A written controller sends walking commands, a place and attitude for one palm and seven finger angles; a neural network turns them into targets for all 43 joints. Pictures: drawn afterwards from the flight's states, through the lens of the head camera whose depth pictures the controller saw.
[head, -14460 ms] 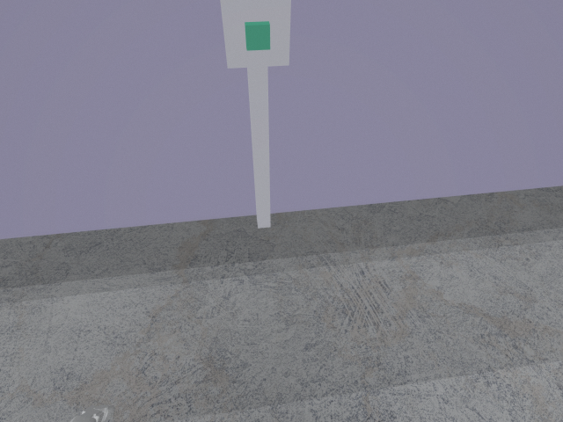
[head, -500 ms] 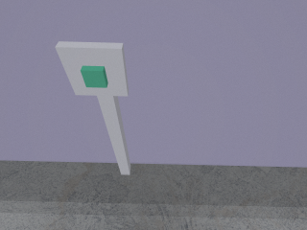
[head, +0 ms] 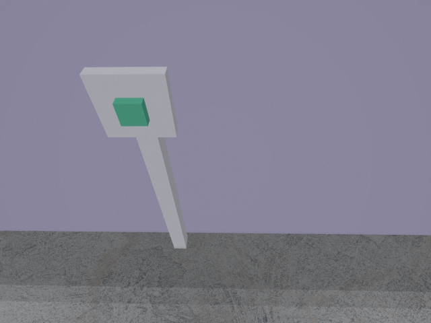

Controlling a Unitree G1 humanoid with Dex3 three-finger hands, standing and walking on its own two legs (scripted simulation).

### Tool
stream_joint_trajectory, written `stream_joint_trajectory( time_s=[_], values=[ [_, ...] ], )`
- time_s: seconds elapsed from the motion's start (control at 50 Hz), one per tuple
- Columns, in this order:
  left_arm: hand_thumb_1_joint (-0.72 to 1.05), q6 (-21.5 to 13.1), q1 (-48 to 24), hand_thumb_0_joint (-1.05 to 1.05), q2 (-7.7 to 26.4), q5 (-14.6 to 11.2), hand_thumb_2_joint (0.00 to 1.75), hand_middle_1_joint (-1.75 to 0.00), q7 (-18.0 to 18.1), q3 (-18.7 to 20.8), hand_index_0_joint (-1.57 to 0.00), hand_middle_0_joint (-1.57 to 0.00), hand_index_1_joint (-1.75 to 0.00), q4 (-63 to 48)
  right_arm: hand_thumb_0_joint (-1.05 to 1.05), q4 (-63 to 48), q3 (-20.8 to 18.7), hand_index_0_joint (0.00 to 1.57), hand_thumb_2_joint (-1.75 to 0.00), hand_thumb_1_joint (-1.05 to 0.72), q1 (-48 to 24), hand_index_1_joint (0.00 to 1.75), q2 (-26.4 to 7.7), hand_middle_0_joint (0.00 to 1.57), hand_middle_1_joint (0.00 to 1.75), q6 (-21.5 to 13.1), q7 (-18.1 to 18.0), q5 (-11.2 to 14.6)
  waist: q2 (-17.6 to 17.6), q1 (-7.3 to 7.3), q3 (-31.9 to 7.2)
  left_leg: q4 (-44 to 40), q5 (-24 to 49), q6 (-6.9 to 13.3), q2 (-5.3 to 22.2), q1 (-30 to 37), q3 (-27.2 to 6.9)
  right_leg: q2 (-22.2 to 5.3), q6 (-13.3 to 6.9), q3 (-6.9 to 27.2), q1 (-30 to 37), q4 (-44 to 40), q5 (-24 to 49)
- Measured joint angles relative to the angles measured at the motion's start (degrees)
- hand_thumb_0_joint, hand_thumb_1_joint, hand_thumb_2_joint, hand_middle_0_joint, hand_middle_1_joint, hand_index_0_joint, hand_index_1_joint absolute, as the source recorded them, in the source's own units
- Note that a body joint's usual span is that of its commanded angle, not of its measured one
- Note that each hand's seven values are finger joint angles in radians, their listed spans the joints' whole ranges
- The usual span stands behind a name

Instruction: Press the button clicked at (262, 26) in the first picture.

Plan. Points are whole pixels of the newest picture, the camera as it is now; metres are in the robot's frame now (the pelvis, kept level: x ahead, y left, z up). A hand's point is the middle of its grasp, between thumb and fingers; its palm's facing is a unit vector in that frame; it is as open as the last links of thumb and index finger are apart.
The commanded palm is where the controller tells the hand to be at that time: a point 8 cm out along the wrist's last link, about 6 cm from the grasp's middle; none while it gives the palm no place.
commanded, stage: come to a stop and stand still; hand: left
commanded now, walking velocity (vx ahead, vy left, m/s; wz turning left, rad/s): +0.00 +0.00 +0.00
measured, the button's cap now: (132, 111) +0.53 +0.22 +0.10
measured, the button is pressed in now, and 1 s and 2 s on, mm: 0 0 0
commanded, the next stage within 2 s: look again from close up in 0.50 s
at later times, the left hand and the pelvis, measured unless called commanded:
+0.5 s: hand out of the picture +0.02 +0.16 -0.17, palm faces +0.03 -0.98 -0.19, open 7.3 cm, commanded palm none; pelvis +0.02 -0.01 +0.00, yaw +1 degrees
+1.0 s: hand out of the picture +0.02 +0.16 -0.17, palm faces +0.03 -0.98 -0.19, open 7.3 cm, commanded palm none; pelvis +0.03 -0.02 +0.00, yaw +1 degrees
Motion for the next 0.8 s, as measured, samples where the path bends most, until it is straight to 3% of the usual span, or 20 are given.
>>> stream_joint_trajectory(
  time_s=[0.36,0.8],
  values=[
    [0.92,-0.6,-1.1,0.01,-0.6,0.1,0.89,-0.3,0.5,0.3,-0.2,-0.2,-0.3,2.3,0.0,2.3,-0.1,0.2,-0.9,-0.91,-2.3,0.29,2.4,0.2,0.3,-0.8,-0.9,0.2,-1.2,0.37,0.1,-0.2,-1.3,-1.2,1.2,1.7,-0.7,1.1,-1.0,-0.8,1.9,-0.2,-1.4],
    [0.92,-0.5,-1.8,0.0,0.2,0.1,0.89,-0.3,0.4,0.8,-0.2,-0.2,-0.3,1.5,0.0,2.3,-0.2,0.2,-0.9,-0.91,-3.0,0.29,1.9,0.2,0.3,-0.9,-1.1,0.1,-1.4,0.66,0.2,-0.9,-1.5,-1.5,1.4,2.4,-1.3,1.3,-1.2,-1.4,2.7,-0.8,-1.9]
  ],
)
